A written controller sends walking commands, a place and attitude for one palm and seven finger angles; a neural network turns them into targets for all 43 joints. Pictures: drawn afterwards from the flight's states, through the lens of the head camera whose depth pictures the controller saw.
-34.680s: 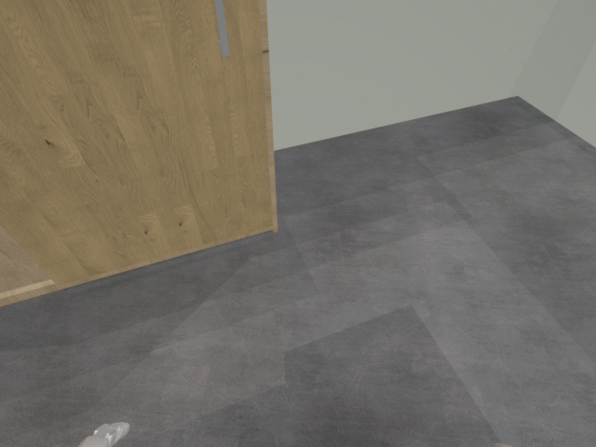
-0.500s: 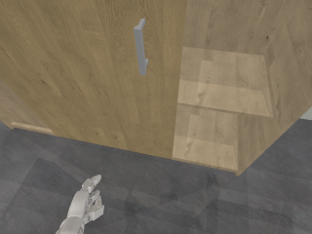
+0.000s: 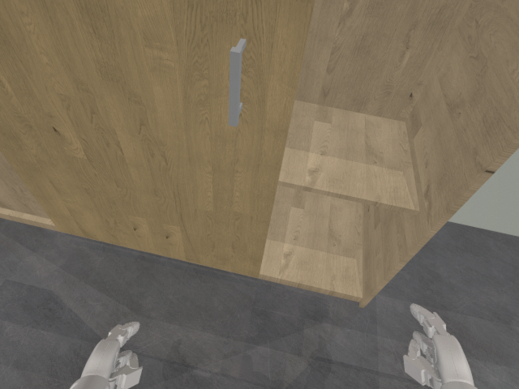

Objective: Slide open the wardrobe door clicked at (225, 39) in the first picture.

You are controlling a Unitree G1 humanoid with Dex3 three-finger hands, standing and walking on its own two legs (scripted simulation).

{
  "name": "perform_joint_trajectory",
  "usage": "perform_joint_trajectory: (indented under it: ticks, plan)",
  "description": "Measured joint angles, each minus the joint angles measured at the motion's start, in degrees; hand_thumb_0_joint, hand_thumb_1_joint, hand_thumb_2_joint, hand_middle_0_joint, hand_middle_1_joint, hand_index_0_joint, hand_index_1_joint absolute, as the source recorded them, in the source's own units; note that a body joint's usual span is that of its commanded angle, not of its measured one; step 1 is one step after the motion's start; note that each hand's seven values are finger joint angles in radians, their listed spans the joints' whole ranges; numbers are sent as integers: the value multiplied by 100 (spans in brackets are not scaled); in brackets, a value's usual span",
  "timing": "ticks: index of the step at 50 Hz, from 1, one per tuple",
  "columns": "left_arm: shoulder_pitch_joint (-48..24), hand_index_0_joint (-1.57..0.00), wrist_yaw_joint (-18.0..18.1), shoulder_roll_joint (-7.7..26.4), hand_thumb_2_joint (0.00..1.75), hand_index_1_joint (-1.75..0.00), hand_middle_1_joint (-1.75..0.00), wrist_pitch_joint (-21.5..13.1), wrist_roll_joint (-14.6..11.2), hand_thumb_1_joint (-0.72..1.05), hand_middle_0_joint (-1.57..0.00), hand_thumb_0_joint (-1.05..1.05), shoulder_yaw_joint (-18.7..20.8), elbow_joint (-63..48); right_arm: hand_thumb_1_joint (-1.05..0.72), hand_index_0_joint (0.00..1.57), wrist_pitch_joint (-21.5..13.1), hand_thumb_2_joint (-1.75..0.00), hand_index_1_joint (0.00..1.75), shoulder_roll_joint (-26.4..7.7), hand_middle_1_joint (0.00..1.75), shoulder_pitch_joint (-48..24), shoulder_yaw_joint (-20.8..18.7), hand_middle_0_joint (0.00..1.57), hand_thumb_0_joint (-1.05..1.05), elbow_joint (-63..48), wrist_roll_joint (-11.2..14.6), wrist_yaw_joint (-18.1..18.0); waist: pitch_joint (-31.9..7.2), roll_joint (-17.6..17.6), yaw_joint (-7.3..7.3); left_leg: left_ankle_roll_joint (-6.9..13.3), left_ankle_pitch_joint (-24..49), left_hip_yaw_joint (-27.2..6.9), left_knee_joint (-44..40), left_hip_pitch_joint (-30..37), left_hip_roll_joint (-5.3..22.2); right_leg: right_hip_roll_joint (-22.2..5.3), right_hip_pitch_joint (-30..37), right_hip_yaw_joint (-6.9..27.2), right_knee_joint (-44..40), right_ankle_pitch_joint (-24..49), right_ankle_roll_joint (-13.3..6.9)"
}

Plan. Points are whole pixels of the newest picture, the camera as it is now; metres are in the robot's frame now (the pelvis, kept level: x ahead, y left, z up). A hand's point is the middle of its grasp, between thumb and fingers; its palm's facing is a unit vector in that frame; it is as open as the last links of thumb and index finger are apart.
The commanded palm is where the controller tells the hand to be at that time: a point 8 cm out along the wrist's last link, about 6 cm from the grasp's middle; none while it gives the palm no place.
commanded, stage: let the arm hang, fingers relaxed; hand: right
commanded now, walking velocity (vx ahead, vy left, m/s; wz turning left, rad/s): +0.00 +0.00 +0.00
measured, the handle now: (237, 84) +0.60 +0.10 +0.15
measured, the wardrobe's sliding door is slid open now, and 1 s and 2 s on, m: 0.42 0.42 0.42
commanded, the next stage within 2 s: look to check the result in 0.94 s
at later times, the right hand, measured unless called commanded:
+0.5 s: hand out of the picture -0.03 -0.21 -0.15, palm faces -0.02 +0.96 -0.27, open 7.3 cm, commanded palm none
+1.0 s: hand out of the picture +0.00 -0.19 -0.16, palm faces -0.01 +0.98 -0.19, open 7.3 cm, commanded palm none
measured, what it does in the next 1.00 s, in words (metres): stands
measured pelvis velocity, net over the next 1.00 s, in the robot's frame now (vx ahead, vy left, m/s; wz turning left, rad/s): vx -0.02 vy -0.02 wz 0.02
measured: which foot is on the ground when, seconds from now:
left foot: down 0.00-1.00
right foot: down 0.00-1.00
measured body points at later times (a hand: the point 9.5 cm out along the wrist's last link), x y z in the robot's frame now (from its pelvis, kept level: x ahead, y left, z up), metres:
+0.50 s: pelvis -0.05 -0.01 +0.01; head -0.03 +0.01 +0.46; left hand -0.05 +0.23 -0.15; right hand -0.03 -0.26 -0.13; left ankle -0.01 +0.13 -0.72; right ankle -0.03 -0.10 -0.72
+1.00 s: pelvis -0.02 -0.02 +0.02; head +0.01 -0.02 +0.47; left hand -0.01 +0.21 -0.14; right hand +0.00 -0.24 -0.14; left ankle -0.01 +0.13 -0.72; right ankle -0.03 -0.10 -0.72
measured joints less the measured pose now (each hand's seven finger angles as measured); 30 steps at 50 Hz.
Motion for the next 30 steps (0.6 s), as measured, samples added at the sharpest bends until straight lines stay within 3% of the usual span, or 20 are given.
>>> perform_joint_trajectory:
  ticks: [4, 7, 11, 19, 30]
  plan:
    - [254, -20, 2, -250, 90, -30, -30, 174, 85, 91, -20, 1, -112, 268, -91, 19, 301, -90, 30, 492, 30, -118, 447, 19, 1, 1670, -35, 115, 324, 319, 101, 8, 134, -57, 170, -17, 61, 59, 72, -44, -1, 195, 9]
    - [522, -20, 41, -437, 90, -30, -30, 252, 92, 91, -20, 1, -167, 561, -93, 20, 278, -90, 30, 760, 30, -34, 458, 20, 0, 2339, 82, 83, 576, 582, 88, 24, 252, -27, 37, 65, 41, 44, 129, -17, -106, 309, 12]
    - [834, -20, 106, -568, 90, -30, -30, 318, 97, 91, -20, 1, -174, 996, -99, 20, 129, -90, 30, 590, 30, -133, 275, 21, -5, 2743, 84, 11, 758, 620, -35, 37, 552, 78, -349, 225, -42, -26, 166, 76, -280, 517, 19]
    - [1033, -20, 142, -536, 90, -30, -30, 403, 80, 91, -20, 1, -42, 1370, -95, 20, 168, -90, 30, 386, 30, 74, 234, 20, -2, 3551, 30, 21, 611, 293, 20, 34, 858, -4, -727, 419, -86, -52, 339, -15, -527, 717, -23]
    - [974, -20, 119, -647, 90, -30, -30, 311, 98, 91, -20, 1, -34, 1582, -92, 19, 97, -90, 30, 540, 30, 45, 248, 19, 0, 3900, 18, 13, 467, 271, -13, -8, 1004, -159, -858, 322, -65, 11, 299, -119, -714, 867, -93]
